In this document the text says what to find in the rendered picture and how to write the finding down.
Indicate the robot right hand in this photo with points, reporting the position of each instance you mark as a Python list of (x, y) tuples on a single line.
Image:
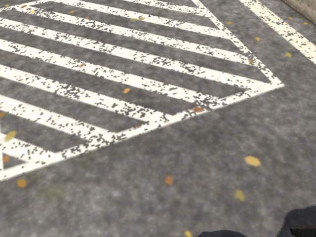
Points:
[(303, 230)]

